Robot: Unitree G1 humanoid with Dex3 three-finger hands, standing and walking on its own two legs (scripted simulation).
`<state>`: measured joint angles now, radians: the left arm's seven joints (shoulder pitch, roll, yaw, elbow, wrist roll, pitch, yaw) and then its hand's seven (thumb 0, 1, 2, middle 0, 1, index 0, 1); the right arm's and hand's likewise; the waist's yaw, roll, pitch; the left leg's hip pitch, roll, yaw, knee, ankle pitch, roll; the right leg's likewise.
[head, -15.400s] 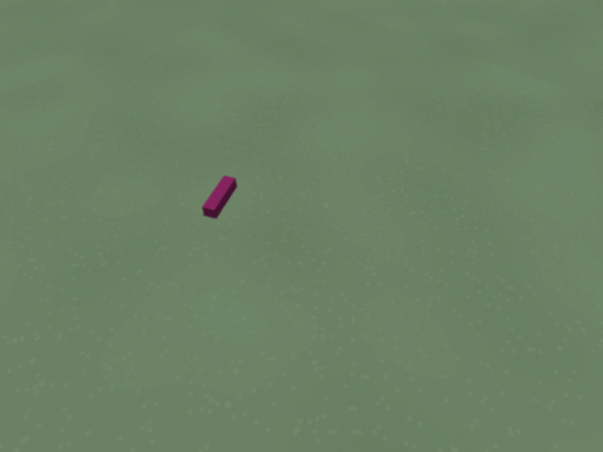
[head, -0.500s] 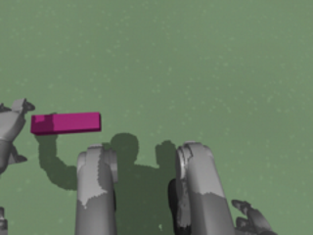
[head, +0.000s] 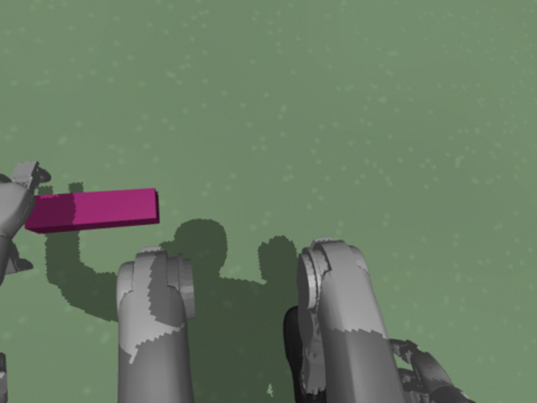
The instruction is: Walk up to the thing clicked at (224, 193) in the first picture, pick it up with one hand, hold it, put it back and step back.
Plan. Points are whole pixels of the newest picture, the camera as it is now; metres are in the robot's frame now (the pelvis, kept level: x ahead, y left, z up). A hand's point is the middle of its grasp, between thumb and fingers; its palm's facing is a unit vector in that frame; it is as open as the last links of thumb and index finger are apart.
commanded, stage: rise first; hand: left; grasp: from above
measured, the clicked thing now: (97, 210) +0.43 +0.30 -0.30
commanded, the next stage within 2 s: none
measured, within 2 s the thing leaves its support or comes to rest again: neither
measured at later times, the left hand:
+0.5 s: hand (32, 223) +0.37 +0.35 -0.18, palm faces -0.43 -0.13 -0.90, open 14.0 cm
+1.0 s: hand (47, 222) +0.38 +0.34 -0.19, palm faces -0.43 -0.12 -0.90, open 14.1 cm
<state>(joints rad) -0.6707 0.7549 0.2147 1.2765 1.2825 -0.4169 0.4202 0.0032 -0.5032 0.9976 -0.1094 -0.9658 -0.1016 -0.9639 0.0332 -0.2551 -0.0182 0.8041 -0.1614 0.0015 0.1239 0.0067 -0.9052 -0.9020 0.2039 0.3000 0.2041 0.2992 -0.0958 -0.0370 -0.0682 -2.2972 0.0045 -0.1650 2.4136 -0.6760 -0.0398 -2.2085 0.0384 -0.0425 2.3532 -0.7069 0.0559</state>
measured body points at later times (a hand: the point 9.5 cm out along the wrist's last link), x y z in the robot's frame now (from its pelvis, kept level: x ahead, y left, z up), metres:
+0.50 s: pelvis +0.00 +0.00 -0.01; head +0.22 +0.07 +0.38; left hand +0.39 +0.35 -0.12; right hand +0.11 -0.28 -0.13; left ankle +0.08 +0.14 -0.29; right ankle +0.10 -0.13 -0.29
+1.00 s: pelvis +0.00 +0.00 -0.01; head +0.23 +0.07 +0.37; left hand +0.40 +0.34 -0.14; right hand +0.11 -0.28 -0.13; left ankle +0.08 +0.14 -0.29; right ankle +0.10 -0.13 -0.29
